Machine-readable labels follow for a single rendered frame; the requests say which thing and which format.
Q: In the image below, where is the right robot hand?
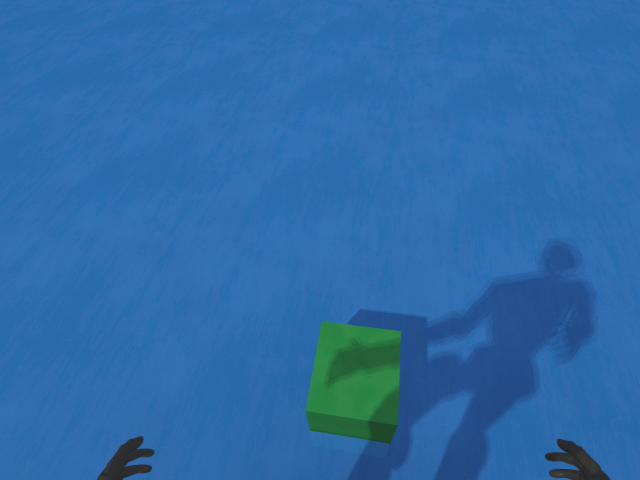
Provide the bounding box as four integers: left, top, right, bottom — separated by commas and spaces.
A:
545, 439, 610, 480

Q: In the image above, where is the left robot hand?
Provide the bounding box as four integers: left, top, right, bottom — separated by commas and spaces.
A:
97, 436, 155, 480

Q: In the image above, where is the carton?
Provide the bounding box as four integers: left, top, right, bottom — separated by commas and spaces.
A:
306, 321, 401, 444

